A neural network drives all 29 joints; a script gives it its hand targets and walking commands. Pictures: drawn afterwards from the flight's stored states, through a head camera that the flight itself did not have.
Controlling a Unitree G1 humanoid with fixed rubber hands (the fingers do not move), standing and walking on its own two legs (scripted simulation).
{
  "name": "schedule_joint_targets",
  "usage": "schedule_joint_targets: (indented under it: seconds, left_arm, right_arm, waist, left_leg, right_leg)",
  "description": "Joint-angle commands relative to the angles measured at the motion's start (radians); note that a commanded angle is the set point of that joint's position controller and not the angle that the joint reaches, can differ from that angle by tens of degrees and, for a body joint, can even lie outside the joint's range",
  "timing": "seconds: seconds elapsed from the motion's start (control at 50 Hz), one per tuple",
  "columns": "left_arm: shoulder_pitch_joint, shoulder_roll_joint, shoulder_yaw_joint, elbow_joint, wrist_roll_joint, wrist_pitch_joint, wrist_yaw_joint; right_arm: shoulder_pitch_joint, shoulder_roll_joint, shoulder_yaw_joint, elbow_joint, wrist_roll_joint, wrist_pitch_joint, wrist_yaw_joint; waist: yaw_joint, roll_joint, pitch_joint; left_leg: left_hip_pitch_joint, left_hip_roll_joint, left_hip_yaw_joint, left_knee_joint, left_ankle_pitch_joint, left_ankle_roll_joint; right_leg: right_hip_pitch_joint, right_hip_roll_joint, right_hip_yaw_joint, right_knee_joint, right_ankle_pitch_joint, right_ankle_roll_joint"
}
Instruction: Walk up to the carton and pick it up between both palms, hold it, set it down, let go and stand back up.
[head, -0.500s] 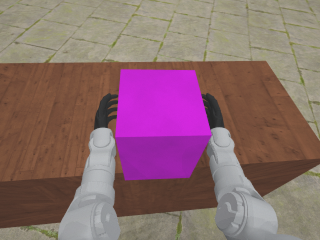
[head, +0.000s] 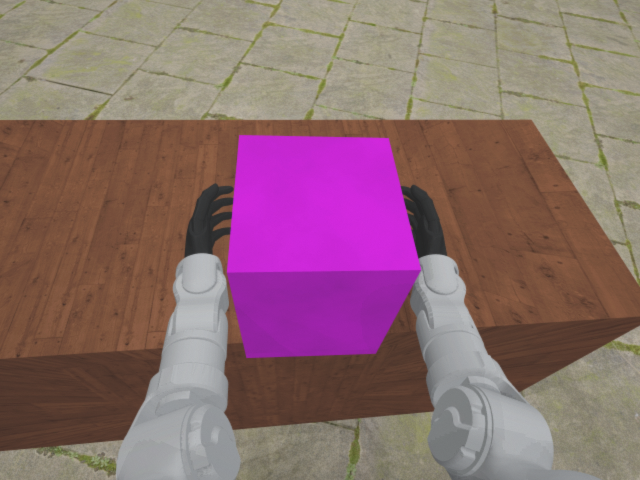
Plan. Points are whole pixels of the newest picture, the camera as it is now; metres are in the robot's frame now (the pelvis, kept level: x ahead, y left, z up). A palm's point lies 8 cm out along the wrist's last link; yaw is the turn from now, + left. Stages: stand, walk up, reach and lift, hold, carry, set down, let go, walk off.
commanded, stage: reach and lift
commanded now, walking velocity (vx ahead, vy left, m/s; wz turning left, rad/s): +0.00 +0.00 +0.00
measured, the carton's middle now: (313, 254) +0.40 +0.05 +0.00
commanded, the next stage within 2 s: none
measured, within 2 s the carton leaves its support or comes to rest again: leaves its support in 0.76 s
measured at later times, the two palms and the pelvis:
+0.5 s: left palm (203, 247) +0.36 +0.19 +0.05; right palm (427, 248) +0.40 -0.09 +0.06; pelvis +0.00 +0.00 +0.00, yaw +0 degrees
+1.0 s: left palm (204, 241) +0.36 +0.19 +0.07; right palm (439, 246) +0.39 -0.10 +0.08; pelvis -0.02 +0.00 +0.00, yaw +0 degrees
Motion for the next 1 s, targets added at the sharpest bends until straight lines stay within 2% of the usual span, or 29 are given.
schedule_joint_targets:
  seconds: [0.0, 0.02, 0.04, 0.08, 0.14, 0.16, 0.2, 0.26, 0.28, 0.38, 0.4, 0.42, 0.46, 0.5, 0.52, 0.56, 0.58, 0.62, 0.66, 0.68, 0.7, 0.74, 0.8, 0.84, 0.86, 0.88, 0.92, 0.94, 0.98]
  left_arm:
    - [-0.445, -0.441, -0.289, 0.026, 0.025, -0.009, -0.104]
    - [-0.462, -0.449, -0.307, 0.013, 0.014, -0.012, -0.102]
    - [-0.469, -0.439, -0.303, 0.021, 0.008, -0.013, -0.101]
    - [-0.46, -0.435, -0.302, 0.031, 0.01, -0.014, -0.098]
    - [-0.499, -0.459, -0.343, -0.005, 0.006, -0.016, -0.086]
    - [-0.493, -0.455, -0.334, 0.012, 0.01, -0.018, -0.083]
    - [-0.485, -0.441, -0.311, 0.024, 0.013, -0.016, -0.085]
    - [-0.473, -0.446, -0.315, 0.037, 0.005, -0.012, -0.088]
    - [-0.48, -0.444, -0.317, 0.029, 0.006, -0.016, -0.084]
    - [-0.532, -0.457, -0.372, 0.041, -0.038, -0.056, -0.087]
    - [-0.54, -0.462, -0.376, 0.041, -0.043, -0.063, -0.088]
    - [-0.55, -0.461, -0.378, 0.047, -0.035, -0.071, -0.088]
    - [-0.562, -0.469, -0.38, 0.049, -0.025, -0.076, -0.081]
    - [-0.556, -0.476, -0.378, 0.069, -0.038, -0.074, -0.082]
    - [-0.587, -0.472, -0.378, 0.05, -0.046, -0.084, -0.081]
    - [-0.574, -0.47, -0.399, 0.057, -0.052, -0.094, -0.077]
    - [-0.603, -0.484, -0.411, 0.04, -0.055, -0.099, -0.073]
    - [-0.616, -0.501, -0.428, 0.025, -0.053, -0.104, -0.072]
    - [-0.632, -0.495, -0.442, 0.022, -0.077, -0.117, -0.075]
    - [-0.631, -0.492, -0.451, 0.044, -0.081, -0.118, -0.074]
    - [-0.616, -0.49, -0.447, 0.061, -0.079, -0.117, -0.073]
    - [-0.638, -0.457, -0.426, 0.079, -0.068, -0.104, -0.076]
    - [-0.642, -0.49, -0.432, 0.089, -0.081, -0.076, -0.08]
    - [-0.692, -0.493, -0.441, 0.056, -0.098, -0.072, -0.08]
    - [-0.693, -0.491, -0.452, 0.048, -0.113, -0.075, -0.078]
    - [-0.705, -0.507, -0.467, 0.033, -0.119, -0.074, -0.073]
    - [-0.717, -0.499, -0.459, 0.049, -0.122, -0.064, -0.073]
    - [-0.716, -0.496, -0.475, 0.03, -0.121, -0.054, -0.076]
    - [-0.685, -0.503, -0.471, 0.028, -0.112, -0.021, -0.084]
  right_arm:
    - [-0.466, 0.464, 0.26, -0.018, -0.05, -0.041, 0.1]
    - [-0.456, 0.459, 0.254, -0.013, -0.051, -0.041, 0.098]
    - [-0.473, 0.473, 0.265, -0.018, -0.046, -0.042, 0.1]
    - [-0.47, 0.466, 0.268, -0.005, -0.046, -0.044, 0.103]
    - [-0.468, 0.444, 0.235, 0.016, -0.046, -0.052, 0.101]
    - [-0.472, 0.458, 0.255, 0.008, -0.044, -0.056, 0.1]
    - [-0.464, 0.459, 0.263, 0.026, -0.041, -0.054, 0.099]
    - [-0.482, 0.448, 0.269, 0.009, -0.033, -0.055, 0.1]
    - [-0.503, 0.444, 0.281, -0.009, -0.033, -0.061, 0.102]
    - [-0.528, 0.457, 0.312, -0.018, -0.023, -0.106, 0.087]
    - [-0.534, 0.46, 0.317, -0.013, -0.026, -0.114, 0.083]
    - [-0.544, 0.464, 0.322, -0.005, -0.022, -0.119, 0.081]
    - [-0.542, 0.454, 0.319, 0.014, -0.018, -0.127, 0.077]
    - [-0.551, 0.439, 0.319, 0.021, -0.01, -0.14, 0.071]
    - [-0.588, 0.439, 0.322, 0.0, -0.013, -0.154, 0.071]
    - [-0.582, 0.445, 0.341, -0.01, -0.004, -0.163, 0.07]
    - [-0.593, 0.442, 0.343, 0.003, -0.003, -0.166, 0.068]
    - [-0.58, 0.457, 0.364, 0.004, -0.002, -0.167, 0.064]
    - [-0.595, 0.459, 0.398, -0.008, 0.011, -0.171, 0.064]
    - [-0.614, 0.467, 0.411, -0.016, 0.027, -0.174, 0.064]
    - [-0.623, 0.461, 0.413, -0.027, 0.034, -0.174, 0.06]
    - [-0.622, 0.476, 0.426, 0.003, 0.053, -0.148, 0.055]
    - [-0.635, 0.451, 0.418, -0.001, 0.053, -0.124, 0.052]
    - [-0.658, 0.471, 0.426, -0.022, 0.066, -0.12, 0.052]
    - [-0.682, 0.477, 0.442, -0.054, 0.086, -0.126, 0.052]
    - [-0.677, 0.483, 0.456, -0.048, 0.098, -0.12, 0.051]
    - [-0.679, 0.496, 0.467, -0.032, 0.112, -0.093, 0.05]
    - [-0.648, 0.487, 0.459, -0.018, 0.116, -0.076, 0.047]
    - [-0.656, 0.476, 0.462, -0.059, 0.133, -0.055, 0.041]
  waist:
    - [0.006, 0.034, -0.458]
    - [-0.013, 0.042, -0.492]
    - [0.007, 0.037, -0.483]
    - [0.0, 0.033, -0.477]
    - [-0.019, 0.081, -0.515]
    - [-0.011, 0.086, -0.497]
    - [-0.002, 0.048, -0.476]
    - [0.002, 0.038, -0.485]
    - [0.02, 0.032, -0.523]
    - [-0.013, 0.038, -0.57]
    - [-0.014, 0.052, -0.593]
    - [0.003, 0.055, -0.606]
    - [-0.011, 0.077, -0.587]
    - [-0.016, 0.058, -0.566]
    - [-0.004, 0.044, -0.616]
    - [-0.004, 0.057, -0.626]
    - [-0.02, 0.06, -0.647]
    - [-0.026, 0.076, -0.661]
    - [-0.022, 0.05, -0.689]
    - [-0.004, 0.055, -0.687]
    - [-0.009, 0.05, -0.682]
    - [0.012, 0.039, -0.627]
    - [-0.013, 0.045, -0.587]
    - [-0.01, 0.053, -0.628]
    - [0.005, 0.046, -0.674]
    - [-0.014, 0.061, -0.684]
    - [-0.004, 0.047, -0.657]
    - [-0.025, 0.057, -0.626]
    - [-0.02, 0.06, -0.628]
  left_leg:
    - [0.144, -0.034, 0.095, 0.024, 0.351, -0.009]
    - [0.151, -0.038, 0.096, 0.022, 0.345, -0.008]
    - [0.148, -0.034, 0.091, 0.023, 0.333, -0.008]
    - [0.171, -0.027, 0.089, 0.028, 0.358, -0.011]
    - [0.23, -0.021, 0.082, 0.045, 0.389, -0.03]
    - [0.239, -0.015, 0.086, 0.055, 0.416, -0.029]
    - [0.213, -0.023, 0.084, 0.047, 0.404, -0.017]
    - [0.195, -0.025, 0.08, 0.03, 0.368, -0.008]
    - [0.195, -0.025, 0.084, 0.027, 0.366, -0.008]
    - [0.182, -0.021, 0.077, 0.044, 0.403, -0.022]
    - [0.181, -0.026, 0.08, 0.042, 0.402, -0.024]
    - [0.161, -0.025, 0.084, 0.039, 0.393, -0.02]
    - [0.193, -0.021, 0.084, 0.033, 0.407, -0.032]
    - [0.21, -0.016, 0.075, 0.042, 0.432, -0.03]
    - [0.212, -0.018, 0.077, 0.038, 0.426, -0.027]
    - [0.207, -0.023, 0.078, 0.042, 0.431, -0.029]
    - [0.221, -0.018, 0.07, 0.048, 0.459, -0.037]
    - [0.229, -0.018, 0.075, 0.048, 0.452, -0.042]
    - [0.221, -0.019, 0.067, 0.043, 0.445, -0.034]
    - [0.216, -0.022, 0.063, 0.042, 0.426, -0.033]
    - [0.211, -0.022, 0.063, 0.042, 0.416, -0.031]
    - [0.155, -0.027, 0.068, 0.031, 0.346, -0.015]
    - [0.176, -0.027, 0.066, 0.01, 0.3, -0.01]
    - [0.203, -0.025, 0.067, 0.017, 0.316, -0.009]
    - [0.207, -0.023, 0.067, 0.027, 0.342, -0.012]
    - [0.227, -0.023, 0.06, 0.033, 0.371, -0.024]
    - [0.229, -0.025, 0.055, 0.026, 0.326, -0.02]
    - [0.22, -0.026, 0.055, 0.025, 0.325, -0.018]
    - [0.231, -0.033, 0.059, 0.017, 0.314, -0.013]
  right_leg:
    - [0.17, -0.007, -0.039, 0.017, 0.322, 0.053]
    - [0.166, -0.008, -0.04, 0.018, 0.323, 0.05]
    - [0.162, -0.012, -0.039, 0.017, 0.314, 0.05]
    - [0.149, -0.007, -0.048, 0.021, 0.325, 0.043]
    - [0.071, 0.001, -0.06, 0.01, 0.28, 0.03]
    - [0.084, -0.003, -0.053, 0.004, 0.297, 0.033]
    - [0.098, -0.002, -0.057, 0.007, 0.321, 0.038]
    - [0.123, -0.005, -0.057, 0.011, 0.315, 0.04]
    - [0.118, -0.003, -0.056, 0.009, 0.3, 0.039]
    - [0.151, -0.012, -0.05, 0.021, 0.408, 0.037]
    - [0.159, -0.015, -0.048, 0.026, 0.428, 0.039]
    - [0.158, -0.016, -0.04, 0.028, 0.431, 0.043]
    - [0.158, -0.01, -0.052, 0.016, 0.414, 0.034]
    - [0.148, -0.005, -0.06, 0.013, 0.44, 0.039]
    - [0.143, -0.001, -0.066, 0.014, 0.429, 0.04]
    - [0.152, -0.006, -0.055, 0.01, 0.434, 0.038]
    - [0.147, 0.001, -0.063, 0.022, 0.455, 0.037]
    - [0.15, 0.001, -0.063, 0.017, 0.45, 0.037]
    - [0.169, -0.004, -0.058, 0.023, 0.477, 0.04]
    - [0.155, -0.003, -0.056, 0.016, 0.449, 0.037]
    - [0.159, -0.007, -0.048, 0.014, 0.445, 0.037]
    - [0.181, -0.014, -0.033, 0.013, 0.411, 0.044]
    - [0.159, -0.011, -0.045, 0.004, 0.358, 0.045]
    - [0.14, -0.011, -0.045, 0.004, 0.359, 0.04]
    - [0.148, -0.01, -0.041, 0.007, 0.396, 0.041]
    - [0.162, -0.011, -0.042, 0.012, 0.416, 0.037]
    - [0.151, -0.009, -0.034, -0.003, 0.353, 0.037]
    - [0.159, -0.011, -0.031, -0.003, 0.36, 0.037]
    - [0.167, -0.01, -0.027, -0.011, 0.339, 0.042]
